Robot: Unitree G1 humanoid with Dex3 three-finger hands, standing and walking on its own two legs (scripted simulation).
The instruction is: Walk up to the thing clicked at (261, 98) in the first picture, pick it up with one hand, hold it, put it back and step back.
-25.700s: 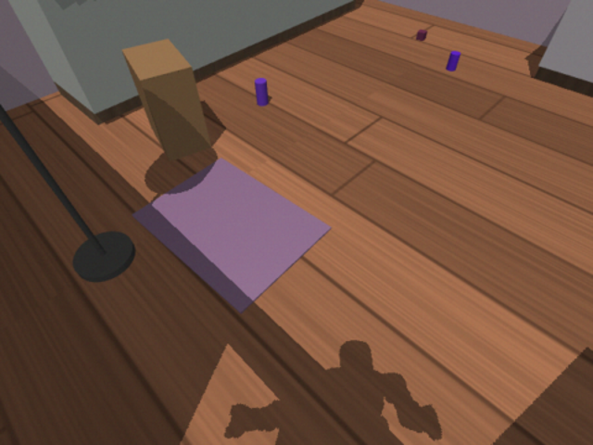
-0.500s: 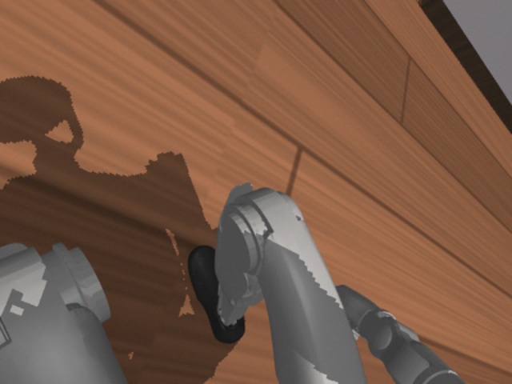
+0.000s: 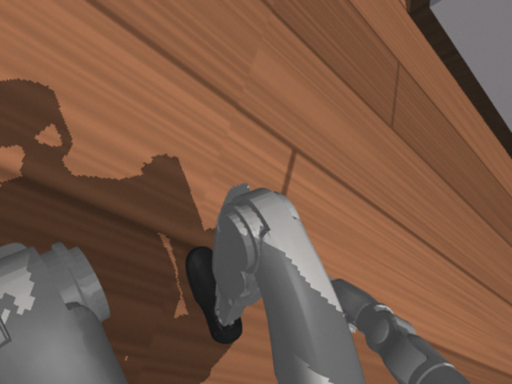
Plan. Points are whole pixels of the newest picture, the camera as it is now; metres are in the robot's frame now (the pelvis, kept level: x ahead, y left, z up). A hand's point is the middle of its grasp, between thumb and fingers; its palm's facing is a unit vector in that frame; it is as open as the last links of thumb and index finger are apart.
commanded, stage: open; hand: left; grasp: from the side
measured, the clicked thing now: out of the picture +0.47 +0.34 -0.22
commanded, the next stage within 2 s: withdraw in 0.14 s
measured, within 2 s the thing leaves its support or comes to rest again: rests again in 0.18 s
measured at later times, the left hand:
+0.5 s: hand out of the picture +0.47 +0.36 -0.15, palm faces +0.56 -0.83 -0.01, open 17.2 cm
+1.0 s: hand out of the picture +0.42 +0.45 -0.08, palm faces +0.54 -0.80 -0.26, open 17.3 cm
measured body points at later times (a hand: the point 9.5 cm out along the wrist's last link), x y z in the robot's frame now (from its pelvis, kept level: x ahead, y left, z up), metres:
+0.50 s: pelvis +0.00 +0.00 +0.00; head +0.25 +0.18 +0.32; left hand +0.44 +0.40 -0.15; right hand +0.15 -0.26 -0.04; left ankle +0.07 +0.13 -0.26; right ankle +0.14 -0.14 -0.26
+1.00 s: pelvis +0.00 -0.01 +0.02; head +0.23 +0.16 +0.38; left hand +0.39 +0.49 -0.07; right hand +0.15 -0.26 -0.05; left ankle +0.07 +0.13 -0.26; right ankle +0.14 -0.13 -0.26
